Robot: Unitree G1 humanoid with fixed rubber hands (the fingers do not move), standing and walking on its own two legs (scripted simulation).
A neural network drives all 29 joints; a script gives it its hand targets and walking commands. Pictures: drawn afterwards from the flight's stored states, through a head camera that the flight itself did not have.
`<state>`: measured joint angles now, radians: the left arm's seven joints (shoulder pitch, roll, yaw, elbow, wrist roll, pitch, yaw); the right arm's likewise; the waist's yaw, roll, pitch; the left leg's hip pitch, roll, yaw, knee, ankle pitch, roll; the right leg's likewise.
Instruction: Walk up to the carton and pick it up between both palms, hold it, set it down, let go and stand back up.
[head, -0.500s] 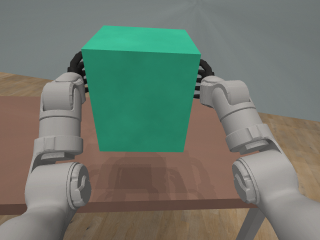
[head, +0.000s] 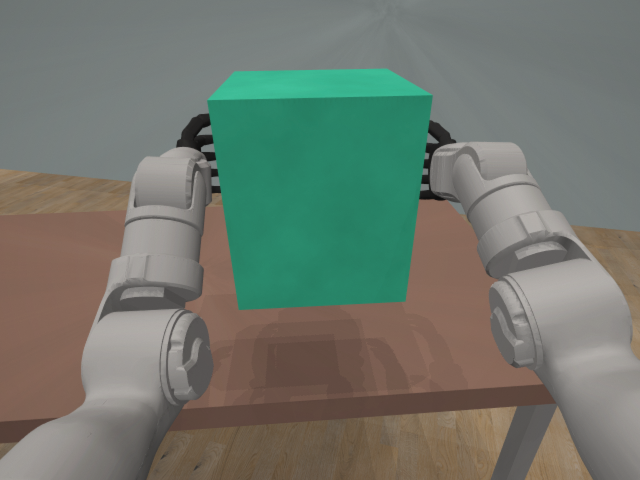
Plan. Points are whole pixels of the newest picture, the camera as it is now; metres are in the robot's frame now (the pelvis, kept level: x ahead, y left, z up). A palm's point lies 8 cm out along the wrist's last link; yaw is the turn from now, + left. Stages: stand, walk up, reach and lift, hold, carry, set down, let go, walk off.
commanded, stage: hold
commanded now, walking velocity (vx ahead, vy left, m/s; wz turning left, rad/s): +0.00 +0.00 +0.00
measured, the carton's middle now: (317, 182) +0.39 -0.02 +0.28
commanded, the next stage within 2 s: none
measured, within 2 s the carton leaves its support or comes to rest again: neither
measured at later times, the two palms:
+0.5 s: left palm (191, 167) +0.37 +0.13 +0.32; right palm (431, 177) +0.38 -0.16 +0.29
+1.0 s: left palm (162, 170) +0.36 +0.17 +0.32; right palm (417, 159) +0.35 -0.14 +0.32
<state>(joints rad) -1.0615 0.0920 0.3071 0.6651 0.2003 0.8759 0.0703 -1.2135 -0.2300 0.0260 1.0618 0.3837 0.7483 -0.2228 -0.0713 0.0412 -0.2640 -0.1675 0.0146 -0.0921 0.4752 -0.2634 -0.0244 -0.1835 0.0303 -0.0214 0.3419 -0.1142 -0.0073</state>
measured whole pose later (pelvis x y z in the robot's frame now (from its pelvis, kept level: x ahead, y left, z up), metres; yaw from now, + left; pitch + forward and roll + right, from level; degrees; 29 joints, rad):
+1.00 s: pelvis +0.01 -0.01 +0.00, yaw +1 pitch -3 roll -2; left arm -1.03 0.14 0.31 0.56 0.20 0.91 0.01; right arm -1.16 -0.16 -0.03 0.88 0.37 0.82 -0.31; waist -0.09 -0.02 -0.27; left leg -0.16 0.02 -0.12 0.48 -0.28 -0.04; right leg -0.17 0.03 -0.04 0.35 -0.14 -0.02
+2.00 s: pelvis +0.00 -0.04 +0.00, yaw +3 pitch +1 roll -1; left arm -1.05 0.20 0.36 0.65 0.12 0.83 0.00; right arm -1.10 -0.11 -0.01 0.79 0.34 0.81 -0.36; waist -0.08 0.02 -0.26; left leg -0.22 0.04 -0.16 0.42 -0.22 -0.08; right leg -0.23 0.06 -0.09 0.32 -0.11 -0.05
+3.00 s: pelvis +0.02 -0.04 +0.00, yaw +3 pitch -1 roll -2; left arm -0.92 0.11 0.29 0.56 0.15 0.65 0.10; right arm -1.08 -0.15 0.07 1.03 0.32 0.43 -0.19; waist -0.01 0.01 -0.16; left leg -0.15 0.06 -0.16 0.39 -0.23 -0.08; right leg -0.15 0.08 -0.08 0.27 -0.11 -0.06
